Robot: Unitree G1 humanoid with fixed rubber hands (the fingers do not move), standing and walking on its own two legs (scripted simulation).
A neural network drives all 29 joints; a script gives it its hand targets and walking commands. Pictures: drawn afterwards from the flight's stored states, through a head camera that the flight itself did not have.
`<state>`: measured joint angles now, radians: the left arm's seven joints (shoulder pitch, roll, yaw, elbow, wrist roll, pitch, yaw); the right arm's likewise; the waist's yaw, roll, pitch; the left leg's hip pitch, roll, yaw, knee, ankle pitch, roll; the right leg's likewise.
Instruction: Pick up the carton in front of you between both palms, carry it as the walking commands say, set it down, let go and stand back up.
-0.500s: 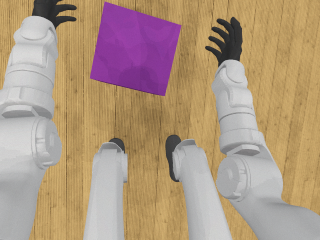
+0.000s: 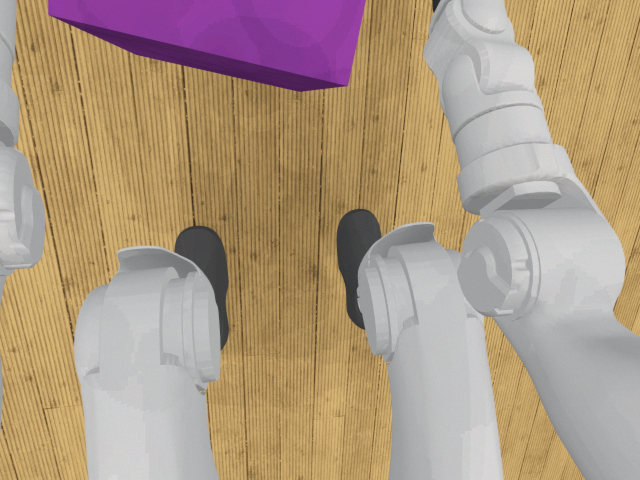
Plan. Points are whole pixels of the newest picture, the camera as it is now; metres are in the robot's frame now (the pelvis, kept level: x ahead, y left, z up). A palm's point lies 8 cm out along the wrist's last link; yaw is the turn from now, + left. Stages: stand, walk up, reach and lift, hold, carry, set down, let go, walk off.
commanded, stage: reach and lift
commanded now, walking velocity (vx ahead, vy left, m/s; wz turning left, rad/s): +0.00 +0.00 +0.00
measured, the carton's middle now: out of the picture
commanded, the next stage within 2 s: none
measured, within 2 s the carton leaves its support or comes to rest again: leaves its support in 0.82 s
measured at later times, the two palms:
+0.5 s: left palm out of the picture +0.58 +0.21 -0.19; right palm out of the picture +0.55 -0.11 -0.18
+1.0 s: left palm out of the picture +0.56 +0.20 -0.13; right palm out of the picture +0.55 -0.10 -0.12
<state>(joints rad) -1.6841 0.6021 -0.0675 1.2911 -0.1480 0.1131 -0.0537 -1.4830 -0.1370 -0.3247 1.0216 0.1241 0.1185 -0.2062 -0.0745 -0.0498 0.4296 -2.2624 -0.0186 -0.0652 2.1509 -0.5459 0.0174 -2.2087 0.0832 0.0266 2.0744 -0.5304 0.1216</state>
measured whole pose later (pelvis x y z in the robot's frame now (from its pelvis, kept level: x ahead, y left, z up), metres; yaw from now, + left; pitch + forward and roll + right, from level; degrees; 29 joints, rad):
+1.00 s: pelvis +0.01 -0.01 -0.01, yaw +3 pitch +39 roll -4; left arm -1.43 0.35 0.04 0.96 -0.02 0.31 0.03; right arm -1.24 -0.01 -0.47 0.70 0.05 0.23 -0.23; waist -0.03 -0.08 0.21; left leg -2.28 -0.06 -0.06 2.17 -0.57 -0.01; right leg -2.22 0.13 0.07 2.13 -0.59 0.13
